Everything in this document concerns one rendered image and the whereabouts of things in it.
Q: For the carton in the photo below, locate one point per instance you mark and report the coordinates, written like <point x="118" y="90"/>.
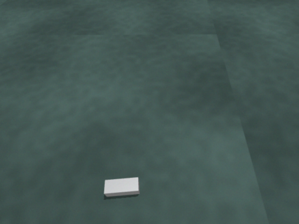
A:
<point x="121" y="187"/>

